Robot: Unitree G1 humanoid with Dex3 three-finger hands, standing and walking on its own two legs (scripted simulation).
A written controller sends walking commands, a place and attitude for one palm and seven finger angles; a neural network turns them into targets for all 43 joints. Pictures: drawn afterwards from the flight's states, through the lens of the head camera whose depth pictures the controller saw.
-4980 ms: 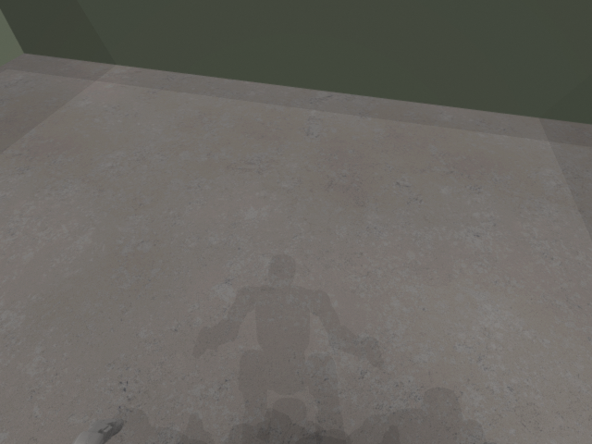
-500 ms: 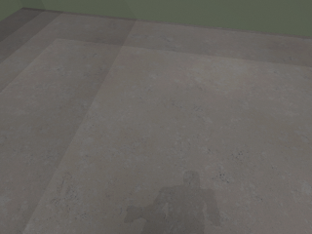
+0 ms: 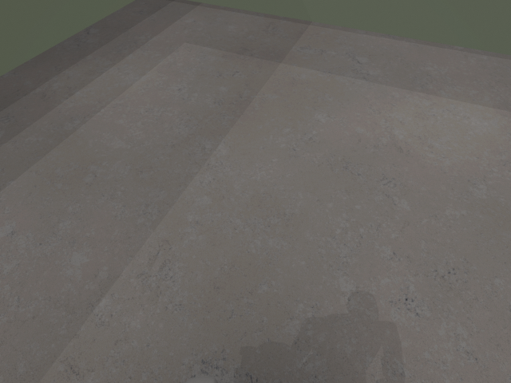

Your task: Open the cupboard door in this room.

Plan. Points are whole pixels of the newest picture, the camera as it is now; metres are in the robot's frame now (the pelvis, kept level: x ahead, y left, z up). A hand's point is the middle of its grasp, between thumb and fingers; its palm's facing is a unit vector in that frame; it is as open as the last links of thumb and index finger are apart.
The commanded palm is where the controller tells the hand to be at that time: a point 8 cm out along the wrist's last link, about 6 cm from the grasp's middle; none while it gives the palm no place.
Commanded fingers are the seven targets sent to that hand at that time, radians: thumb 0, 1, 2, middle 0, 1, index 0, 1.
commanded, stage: turn or walk to find it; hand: left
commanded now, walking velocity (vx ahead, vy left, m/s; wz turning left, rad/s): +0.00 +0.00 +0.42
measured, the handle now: out of the picture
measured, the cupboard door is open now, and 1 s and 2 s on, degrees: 0 0 0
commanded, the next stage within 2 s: none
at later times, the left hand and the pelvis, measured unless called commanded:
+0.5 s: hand out of the picture +0.03 +0.26 -0.16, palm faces +0.20 -0.94 -0.26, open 7.4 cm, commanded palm none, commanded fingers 0.00 0.90 0.90 -0.20 -0.30 -0.20 -0.30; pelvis -0.03 +0.04 +0.00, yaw +10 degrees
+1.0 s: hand out of the picture -0.08 +0.18 -0.15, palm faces +0.43 -0.87 -0.26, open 7.4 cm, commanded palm none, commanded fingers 0.00 0.90 0.90 -0.20 -0.30 -0.20 -0.30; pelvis -0.06 -0.02 +0.00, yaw +25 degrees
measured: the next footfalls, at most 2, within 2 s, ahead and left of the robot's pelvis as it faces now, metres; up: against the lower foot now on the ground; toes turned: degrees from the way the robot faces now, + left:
left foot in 0.10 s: +0.01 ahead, +0.14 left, +0.00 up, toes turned +7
right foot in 0.62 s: +0.03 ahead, -0.09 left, +0.00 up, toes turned +10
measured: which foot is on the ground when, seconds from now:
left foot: up 0.00-0.08, down 0.10-0.62, up 0.64-1.00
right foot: down 0.00-0.10, up 0.12-0.60, down 0.62-1.00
